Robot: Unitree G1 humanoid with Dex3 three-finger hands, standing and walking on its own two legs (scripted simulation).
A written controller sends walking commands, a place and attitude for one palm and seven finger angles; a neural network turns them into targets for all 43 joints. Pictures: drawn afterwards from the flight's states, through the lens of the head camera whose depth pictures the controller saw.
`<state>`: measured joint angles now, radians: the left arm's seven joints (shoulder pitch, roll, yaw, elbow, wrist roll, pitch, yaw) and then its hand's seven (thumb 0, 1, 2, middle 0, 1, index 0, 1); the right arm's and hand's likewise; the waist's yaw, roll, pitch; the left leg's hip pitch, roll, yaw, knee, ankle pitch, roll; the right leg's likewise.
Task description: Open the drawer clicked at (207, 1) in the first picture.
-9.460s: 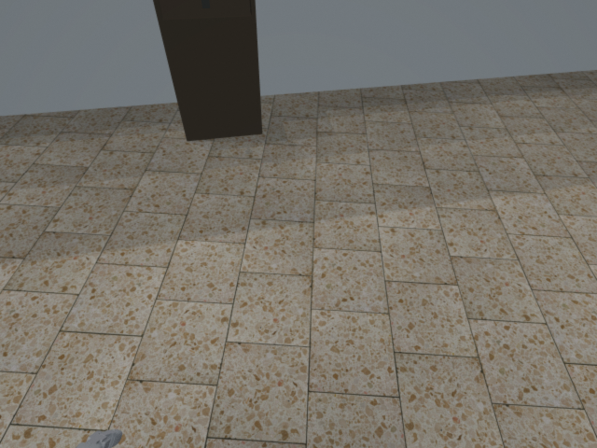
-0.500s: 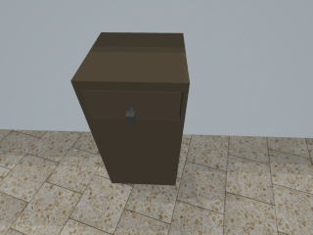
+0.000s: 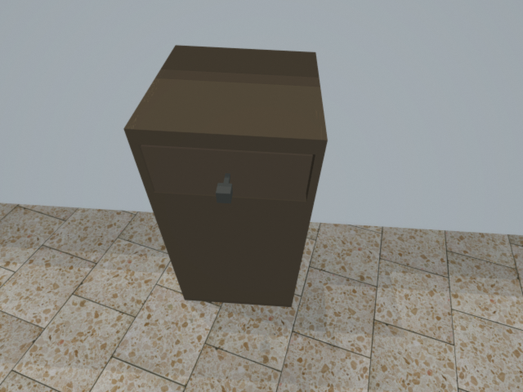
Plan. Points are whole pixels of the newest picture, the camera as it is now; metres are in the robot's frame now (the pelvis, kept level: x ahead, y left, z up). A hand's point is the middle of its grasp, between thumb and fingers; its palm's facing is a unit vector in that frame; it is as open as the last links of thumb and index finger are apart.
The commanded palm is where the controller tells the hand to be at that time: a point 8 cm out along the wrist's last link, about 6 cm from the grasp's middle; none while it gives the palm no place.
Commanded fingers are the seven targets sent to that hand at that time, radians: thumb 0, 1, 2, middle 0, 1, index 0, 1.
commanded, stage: look again from close up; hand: left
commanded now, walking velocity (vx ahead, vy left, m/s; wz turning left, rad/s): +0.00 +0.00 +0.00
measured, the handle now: (225, 187) +0.56 +0.12 -0.05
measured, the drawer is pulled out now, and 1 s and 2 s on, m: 0.00 0.00 0.00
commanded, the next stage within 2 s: raise the hand with hooked fingers in 0.38 s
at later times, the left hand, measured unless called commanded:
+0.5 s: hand out of the picture +0.04 +0.13 -0.18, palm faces +0.00 -0.98 -0.18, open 7.3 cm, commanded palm +0.13 +0.19 -0.07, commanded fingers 0.00 0.85 0.88 -0.20 -0.33 -0.20 -0.33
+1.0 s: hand (170, 389) +0.15 +0.15 -0.08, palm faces -0.11 -0.12 -0.99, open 9.1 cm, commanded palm +0.19 +0.17 +0.00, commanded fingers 0.00 0.27 0.63 -0.25 -0.70 -0.25 -0.70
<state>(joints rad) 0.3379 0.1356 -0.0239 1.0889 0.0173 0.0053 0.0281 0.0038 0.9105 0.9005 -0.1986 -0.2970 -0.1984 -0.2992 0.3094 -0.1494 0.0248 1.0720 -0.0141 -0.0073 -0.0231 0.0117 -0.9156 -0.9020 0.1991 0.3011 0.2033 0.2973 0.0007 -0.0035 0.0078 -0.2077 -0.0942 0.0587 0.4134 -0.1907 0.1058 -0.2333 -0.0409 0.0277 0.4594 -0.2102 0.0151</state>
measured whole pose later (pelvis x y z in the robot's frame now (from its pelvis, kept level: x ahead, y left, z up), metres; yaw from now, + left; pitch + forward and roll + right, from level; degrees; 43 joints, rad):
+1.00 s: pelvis +0.02 -0.09 -0.05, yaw +0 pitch +11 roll +3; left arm 0.53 0.36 -0.04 0.04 1.10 -0.14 0.49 0.00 0.48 0.72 -0.25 -0.56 -0.25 -0.57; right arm 0.03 -0.28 -0.06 0.51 -0.08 0.08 0.01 0.01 -0.91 -0.90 0.20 0.30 0.20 0.30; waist 0.14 -0.04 -0.11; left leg -0.66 0.00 0.04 0.88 -0.42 -0.01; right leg -0.70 0.03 -0.03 0.95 -0.45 -0.09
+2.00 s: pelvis +0.03 -0.02 -0.01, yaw -3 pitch +2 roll +0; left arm -0.13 0.45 -0.11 0.12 0.98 0.11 0.11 0.00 -0.48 0.31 -0.32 -1.19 -0.32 -1.19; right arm 0.11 -0.20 0.04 0.59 0.01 0.12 -0.03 0.01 -0.91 -0.90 0.20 0.30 0.21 0.30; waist 0.09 0.06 -0.03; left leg -0.28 -0.08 -0.02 0.55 -0.30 0.06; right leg -0.30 0.00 0.03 0.56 -0.29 0.00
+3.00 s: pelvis +0.04 -0.05 -0.01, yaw -3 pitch +7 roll +1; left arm -0.24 0.46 -0.06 0.36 0.96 -0.02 0.13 0.00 -0.49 0.30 -0.32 -1.20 -0.32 -1.20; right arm 0.20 -0.26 -0.03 0.63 0.02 0.12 -0.06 0.01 -0.91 -0.90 0.20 0.30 0.20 0.30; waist 0.04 0.06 -0.06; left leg -0.37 -0.04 -0.03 0.57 -0.31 0.02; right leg -0.41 0.04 0.02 0.60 -0.31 -0.04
